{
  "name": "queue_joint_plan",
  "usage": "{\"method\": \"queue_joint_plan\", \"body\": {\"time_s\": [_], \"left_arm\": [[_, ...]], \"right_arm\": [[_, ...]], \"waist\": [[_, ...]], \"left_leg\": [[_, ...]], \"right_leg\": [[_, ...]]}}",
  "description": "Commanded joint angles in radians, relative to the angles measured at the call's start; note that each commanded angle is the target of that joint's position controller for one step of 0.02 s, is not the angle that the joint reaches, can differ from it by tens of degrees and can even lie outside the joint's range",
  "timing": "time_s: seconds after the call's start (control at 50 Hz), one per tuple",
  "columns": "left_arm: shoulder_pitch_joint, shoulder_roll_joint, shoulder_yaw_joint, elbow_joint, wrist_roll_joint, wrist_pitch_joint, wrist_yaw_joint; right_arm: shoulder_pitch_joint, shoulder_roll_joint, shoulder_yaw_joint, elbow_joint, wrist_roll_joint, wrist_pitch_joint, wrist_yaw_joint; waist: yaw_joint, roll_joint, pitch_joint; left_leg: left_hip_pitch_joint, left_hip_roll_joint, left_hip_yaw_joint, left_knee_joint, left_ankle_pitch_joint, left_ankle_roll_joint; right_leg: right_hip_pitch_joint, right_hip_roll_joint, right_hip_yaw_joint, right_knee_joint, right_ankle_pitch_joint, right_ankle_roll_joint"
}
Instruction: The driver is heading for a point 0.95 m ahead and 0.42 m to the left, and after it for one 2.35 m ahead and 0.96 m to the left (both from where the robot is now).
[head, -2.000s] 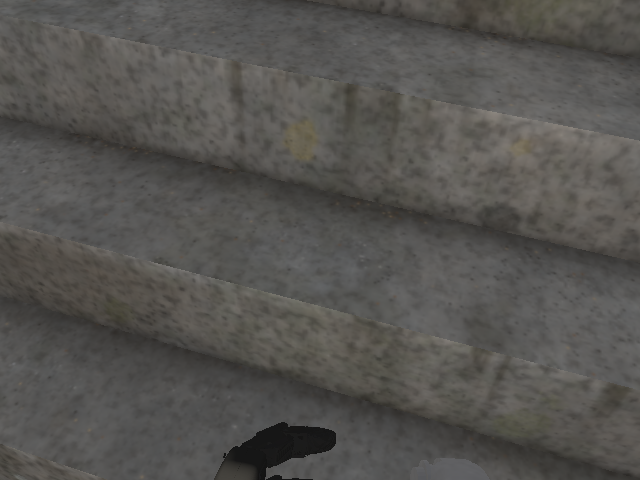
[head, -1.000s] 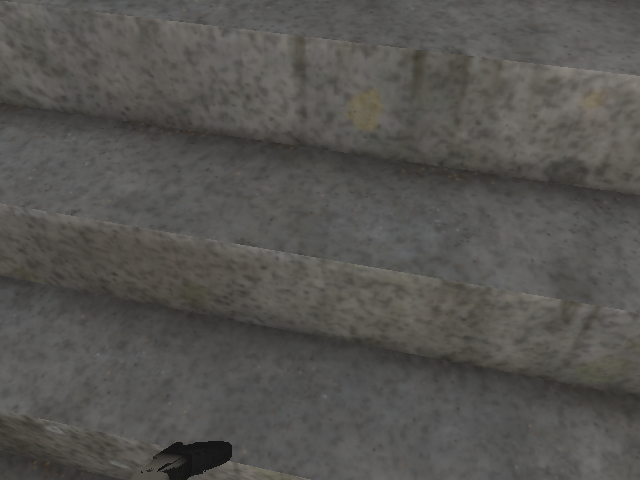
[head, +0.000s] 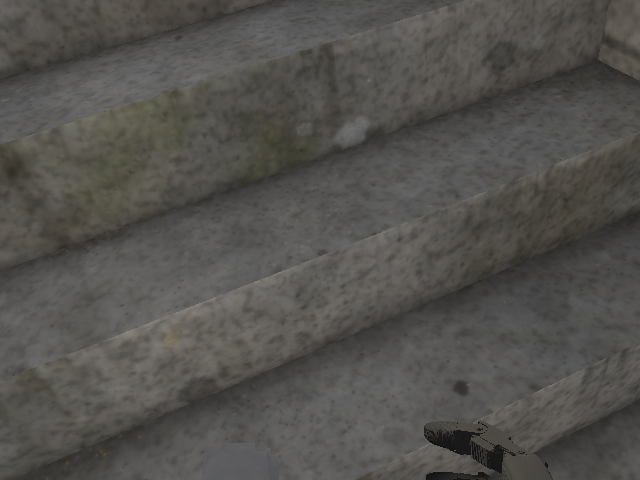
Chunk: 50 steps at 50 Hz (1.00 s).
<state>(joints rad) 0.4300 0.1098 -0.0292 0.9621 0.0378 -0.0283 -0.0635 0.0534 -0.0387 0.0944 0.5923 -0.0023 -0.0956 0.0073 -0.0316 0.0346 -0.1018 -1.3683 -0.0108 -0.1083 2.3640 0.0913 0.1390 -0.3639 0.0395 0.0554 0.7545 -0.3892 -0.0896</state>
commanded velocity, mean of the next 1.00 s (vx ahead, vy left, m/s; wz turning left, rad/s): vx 0.50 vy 0.00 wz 0.38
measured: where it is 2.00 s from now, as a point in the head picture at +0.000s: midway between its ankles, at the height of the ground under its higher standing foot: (102, 110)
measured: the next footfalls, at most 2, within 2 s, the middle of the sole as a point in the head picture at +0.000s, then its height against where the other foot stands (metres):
left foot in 0.24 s outside the picture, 0.21 m higher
right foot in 0.66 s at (416, 374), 0.20 m higher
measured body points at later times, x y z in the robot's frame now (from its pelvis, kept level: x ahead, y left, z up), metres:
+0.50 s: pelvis +0.27 +0.01 +0.21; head +0.24 +0.00 +0.66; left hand +0.52 +0.19 +0.21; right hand +0.22 -0.20 +0.05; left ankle +0.21 +0.07 -0.51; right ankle +0.34 -0.13 -0.22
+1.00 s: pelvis +0.52 +0.01 +0.42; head +0.50 -0.01 +0.87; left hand +0.38 +0.20 +0.27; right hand +0.84 -0.03 +0.40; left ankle +0.52 +0.18 +0.07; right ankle +0.54 -0.10 -0.31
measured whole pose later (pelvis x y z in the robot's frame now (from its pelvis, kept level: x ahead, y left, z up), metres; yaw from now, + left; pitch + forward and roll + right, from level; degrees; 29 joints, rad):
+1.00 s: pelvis +0.52 +0.01 +0.42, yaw +26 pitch +2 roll +0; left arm 0.44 0.17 -0.03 1.11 0.07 -0.04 -0.01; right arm -0.06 -0.12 0.06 0.61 0.02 -0.04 0.03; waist -0.01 0.03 -0.12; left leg -1.41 -0.01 -0.12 2.32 0.06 0.14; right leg -0.24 -0.12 -0.28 0.56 -0.33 0.01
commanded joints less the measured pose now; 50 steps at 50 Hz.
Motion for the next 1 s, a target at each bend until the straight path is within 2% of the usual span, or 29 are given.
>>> {"method": "queue_joint_plan", "body": {"time_s": [0.02, 0.12, 0.18, 0.22, 0.24, 0.26, 0.28, 0.3, 0.32, 0.34, 0.38, 0.44, 0.5, 0.54, 0.58, 0.6, 0.62, 0.64, 0.66, 0.68, 0.7, 0.72, 0.74, 0.76, 0.78, 0.82, 0.88, 0.92, 1.0], "left_arm": [[-0.087, 0.052, -0.008, 0.006, -0.011, -0.006, 0.005], [0.093, 0.101, -0.003, 0.119, -0.010, -0.005, 0.087], [-0.044, 0.119, -0.022, 0.089, -0.035, -0.007, 0.102], [-0.054, 0.323, 0.019, 0.074, -0.039, -0.028, 0.122], [-0.097, 0.338, 0.023, 0.057, -0.043, -0.032, 0.123], [-0.121, 0.332, 0.030, 0.028, -0.035, -0.040, 0.118], [-0.125, 0.328, 0.038, -0.004, -0.010, -0.082, 0.101], [-0.247, 0.197, 0.020, -0.066, -0.013, -0.104, 0.043], [-0.374, 0.155, 0.028, -0.138, -0.019, -0.127, -0.009], [-0.432, 0.076, -0.001, -0.247, -0.018, -0.153, -0.049], [-0.422, -0.042, -0.056, -0.333, -0.001, -0.159, -0.057], [-0.350, -0.046, -0.100, -0.367, -0.012, -0.151, -0.027], [-0.496, -0.029, -0.126, -0.425, 0.015, -0.139, 0.016], [-0.605, -0.080, -0.143, -0.467, 0.011, -0.141, 0.023], [-0.833, -0.111, -0.164, -0.574, 0.006, -0.155, 0.021], [-0.908, -0.120, -0.169, -0.624, 0.009, -0.159, 0.017], [-1.000, -0.145, -0.198, -0.683, 0.011, -0.161, 0.010], [-0.894, -0.061, -0.135, -0.651, -0.029, -0.152, 0.028], [-0.626, 0.035, -0.056, -0.567, -0.008, -0.136, 0.053], [-0.140, 0.246, 0.038, -0.464, 0.014, -0.127, 0.057], [0.042, 0.393, 0.091, -0.371, 0.050, -0.115, 0.066], [0.104, 0.409, 0.099, -0.291, 0.044, -0.086, 0.083], [-0.025, 0.297, 0.080, -0.250, 0.000, -0.053, 0.109], [-0.155, 0.190, 0.047, -0.193, -0.022, -0.027, 0.123], [-0.250, 0.024, 0.003, -0.132, -0.006, -0.019, 0.123], [-0.297, -0.094, -0.024, -0.019, 0.014, -0.038, 0.085], [-0.306, -0.043, -0.011, 0.034, 0.024, -0.046, 0.047], [-0.274, 0.019, -0.013, 0.039, 0.053, -0.044, 0.044], [-0.113, 0.081, -0.017, 0.051, 0.015, -0.043, 0.049]], "right_arm": [[-0.139, 0.028, 0.034, -0.056, -0.008, 0.005, -0.020], [-0.194, 0.082, 0.064, -0.016, 0.036, -0.007, -0.009], [-0.206, -0.056, 0.019, -0.002, 0.002, -0.013, 0.036], [0.015, -0.142, -0.022, 0.057, -0.036, 0.030, 0.029], [0.085, -0.222, -0.053, 0.106, -0.027, 0.047, 0.041], [0.160, -0.253, -0.067, 0.156, -0.016, 0.049, 0.054], [0.365, -0.340, -0.096, 0.226, -0.075, 0.069, 0.061], [0.458, -0.320, -0.098, 0.316, -0.098, 0.114, 0.039], [0.466, -0.161, -0.070, 0.376, -0.113, 0.116, 0.006], [0.397, -0.081, -0.039, 0.382, -0.073, 0.095, 0.011], [0.290, 0.010, -0.017, 0.417, -0.033, 0.061, 0.028], [0.126, -0.015, -0.022, 0.390, -0.039, 0.057, 0.053], [0.262, -0.104, -0.039, 0.396, -0.005, 0.043, 0.024], [0.503, -0.137, -0.054, 0.451, -0.018, 0.057, 0.003], [0.685, -0.161, -0.079, 0.484, 0.007, 0.087, -0.018], [0.722, -0.138, -0.083, 0.497, 0.013, 0.093, -0.037], [0.606, -0.185, -0.102, 0.448, 0.047, 0.100, -0.066], [0.684, -0.198, -0.099, 0.478, 0.011, 0.059, -0.065], [0.594, -0.251, -0.112, 0.475, -0.024, 0.012, -0.041], [0.340, -0.429, -0.171, 0.396, -0.022, -0.020, -0.040], [0.279, -0.338, -0.168, 0.344, -0.003, -0.046, -0.003], [0.240, -0.176, -0.136, 0.324, -0.032, -0.056, 0.034], [0.108, -0.149, -0.130, 0.256, -0.048, -0.049, 0.081], [-0.037, -0.090, -0.106, 0.127, -0.036, -0.027, 0.103], [-0.055, -0.046, -0.079, 0.056, -0.037, -0.009, 0.108], [0.083, -0.001, -0.052, 0.056, -0.011, 0.025, 0.089], [0.154, 0.018, -0.017, 0.072, 0.025, 0.043, 0.065], [0.077, 0.014, -0.004, 0.055, 0.025, 0.065, 0.033], [-0.030, -0.020, 0.005, 0.010, 0.026, 0.063, 0.013]], "waist": [[-0.014, -0.184, 0.168], [0.077, -0.168, 0.038], [-0.031, -0.119, -0.166], [-0.141, -0.286, -0.289], [-0.156, -0.298, -0.260], [-0.168, -0.207, -0.257], [-0.218, 0.007, -0.277], [-0.193, 0.365, -0.214], [-0.142, 0.220, -0.042], [-0.061, 0.069, 0.079], [0.096, -0.129, 0.228], [0.209, -0.147, 0.223], [0.128, -0.039, 0.120], [0.006, 0.044, 0.087], [-0.097, 0.038, 0.085], [-0.106, 0.062, 0.068], [-0.047, 0.086, 0.024], [-0.006, 0.100, -0.124], [0.132, 0.254, -0.286], [0.393, 0.304, -0.491], [0.370, -0.125, -0.680], [0.332, -0.479, -0.658], [0.276, -0.338, -0.520], [0.172, -0.233, -0.239], [0.064, -0.103, -0.046], [-0.076, 0.013, 0.088], [-0.135, -0.026, 0.141], [-0.110, -0.065, 0.152], [-0.042, -0.043, 0.129]], "left_leg": [[-0.063, -0.052, 0.107, -0.117, 0.096, -0.019], [-0.289, -0.031, 0.142, -0.166, -0.067, -0.037], [0.546, -0.098, 0.389, -0.706, -0.142, 0.030], [0.803, -0.106, 0.365, -0.925, -0.619, -0.026], [0.777, -0.134, 0.341, -1.130, -0.754, -0.020], [0.874, -0.119, 0.216, -1.341, -0.625, 0.016], [1.171, -0.037, -0.169, -1.464, -0.502, 0.123], [1.296, 0.137, -0.689, -1.998, -0.410, 0.281], [1.183, 0.219, -1.040, -2.154, -0.681, 0.317], [1.072, 0.211, -0.919, -2.073, -0.747, 0.264], [0.951, 0.092, -0.466, -1.921, -0.533, 0.140], [0.764, 0.041, -0.117, -1.988, -0.271, 0.056], [0.669, 0.035, -0.111, -2.087, -0.251, 0.108], [1.071, 0.111, -0.254, -2.079, -0.135, 0.117], [1.278, 0.138, -0.303, -2.117, -0.053, 0.083], [1.328, 0.144, -0.293, -2.138, 0.035, 0.081], [1.034, 0.129, -0.187, -2.327, 0.202, 0.081], [0.940, 0.127, -0.208, -2.295, 0.750, 0.108], [1.119, 0.161, -0.138, -2.025, 1.476, 0.096], [1.123, 0.166, -0.200, -1.668, 1.657, 0.071], [0.874, 0.039, -0.153, -1.317, 1.292, 0.057], [0.608, -0.119, -0.175, -0.814, -0.007, 0.021], [0.465, -0.091, -0.206, -0.375, -0.101, 0.002], [0.311, -0.058, -0.134, -0.202, -0.154, 0.010], [0.234, -0.034, -0.094, -0.130, -0.162, 0.038], [0.261, 0.013, -0.079, -0.067, -0.134, 0.064], [0.187, 0.024, -0.070, -0.179, -0.011, 0.056], [0.087, 0.000, -0.017, 0.020, -0.023, 0.013], [-0.133, 0.025, -0.010, -0.045, -0.013, -0.015]], "right_leg": [[-0.282, -0.104, 0.085, -0.395, 0.095, 0.103], [0.324, -0.250, 0.137, -0.543, 0.492, 0.024], [0.074, -0.204, -0.166, -0.579, 1.565, 0.020], [0.333, -0.344, -0.066, -0.453, 2.336, -0.122], [0.502, -0.349, -0.090, -0.277, 2.543, -0.156], [0.509, -0.346, -0.081, -0.100, 2.487, -0.155], [0.222, -0.311, -0.011, 0.180, 2.234, -0.129], [-0.153, -0.006, -0.022, 0.700, 0.691, -0.046], [-0.473, 0.104, 0.143, 1.324, 0.340, -0.011], [-0.664, 0.087, 0.205, 1.546, 0.286, -0.043], [-0.885, 0.040, 0.142, 1.646, 0.235, -0.093], [-0.824, -0.047, 0.025, 1.467, 0.266, -0.069], [-0.689, -0.099, -0.157, 1.237, 0.417, 0.012], [-1.027, -0.125, -0.151, 1.357, 0.332, 0.028], [-1.146, -0.139, -0.155, 1.102, 0.184, 0.049], [-1.116, -0.147, -0.153, 0.994, 0.140, 0.057], [-0.601, -0.112, -0.224, 0.514, -0.162, 0.028], [-0.116, 0.025, -0.404, 0.491, -0.068, 0.041], [0.033, -0.013, -0.210, 0.552, -0.125, -0.013], [0.303, -0.139, 0.156, 0.431, -0.177, -0.095], [0.615, -0.344, 0.629, 0.069, -0.212, -0.211], [0.694, -0.497, 1.091, -0.367, -0.129, -0.290], [0.490, -0.493, 1.107, -0.397, -0.379, -0.232], [0.254, -0.464, 0.867, -0.374, -0.467, -0.183], [0.017, -0.451, 0.629, -0.291, -0.443, -0.136], [-0.182, -0.383, 0.249, -0.278, -0.156, -0.021], [-0.222, -0.314, -0.139, -0.365, 0.146, 0.029], [-0.188, -0.341, -0.177, -0.451, 0.218, -0.017], [0.062, -0.327, -0.244, -0.466, 0.277, 0.003]]}}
